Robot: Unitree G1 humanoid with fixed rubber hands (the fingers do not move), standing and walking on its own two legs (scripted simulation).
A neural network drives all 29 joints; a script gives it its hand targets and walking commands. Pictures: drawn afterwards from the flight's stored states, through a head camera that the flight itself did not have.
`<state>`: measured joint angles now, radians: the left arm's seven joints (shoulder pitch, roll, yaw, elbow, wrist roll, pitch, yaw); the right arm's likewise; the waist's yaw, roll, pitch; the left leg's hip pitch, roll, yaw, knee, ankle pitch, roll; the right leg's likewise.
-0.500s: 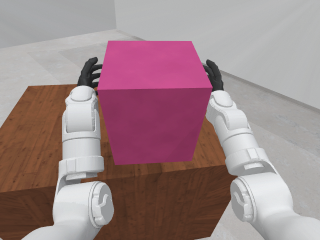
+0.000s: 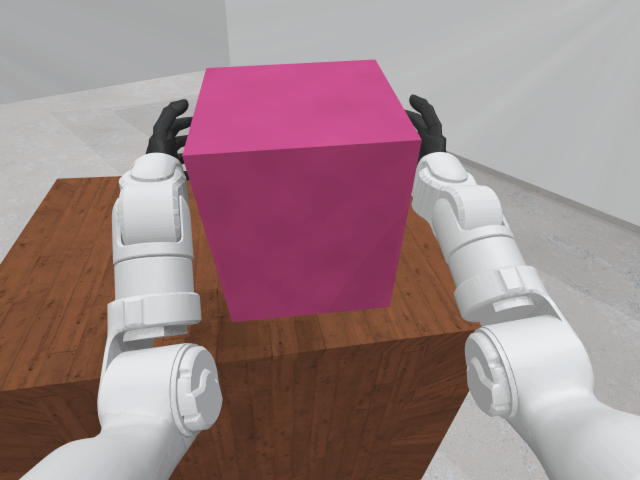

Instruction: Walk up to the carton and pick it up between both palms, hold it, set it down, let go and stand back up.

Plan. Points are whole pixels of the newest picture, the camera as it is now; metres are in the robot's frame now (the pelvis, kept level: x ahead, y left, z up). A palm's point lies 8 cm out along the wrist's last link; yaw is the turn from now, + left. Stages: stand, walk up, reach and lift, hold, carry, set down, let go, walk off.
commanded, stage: reach and lift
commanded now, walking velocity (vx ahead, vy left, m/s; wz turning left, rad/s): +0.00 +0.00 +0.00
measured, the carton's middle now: (302, 193) +0.40 +0.00 +0.22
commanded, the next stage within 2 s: hold in 0.36 s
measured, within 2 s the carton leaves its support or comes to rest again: neither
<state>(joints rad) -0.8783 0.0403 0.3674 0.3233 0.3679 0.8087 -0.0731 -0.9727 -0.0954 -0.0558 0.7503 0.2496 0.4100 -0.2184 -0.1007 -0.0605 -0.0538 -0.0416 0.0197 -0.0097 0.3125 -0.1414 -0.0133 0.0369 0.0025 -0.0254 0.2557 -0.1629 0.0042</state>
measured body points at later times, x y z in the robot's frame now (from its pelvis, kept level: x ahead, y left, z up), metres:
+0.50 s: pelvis +0.01 -0.01 +0.00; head -0.08 +0.01 +0.44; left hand +0.39 +0.16 +0.29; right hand +0.39 -0.15 +0.30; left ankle +0.03 +0.12 -0.75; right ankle +0.00 -0.12 -0.75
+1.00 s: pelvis +0.01 -0.01 +0.00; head -0.09 +0.00 +0.44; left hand +0.39 +0.14 +0.31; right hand +0.39 -0.16 +0.33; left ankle +0.03 +0.12 -0.75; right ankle +0.00 -0.12 -0.75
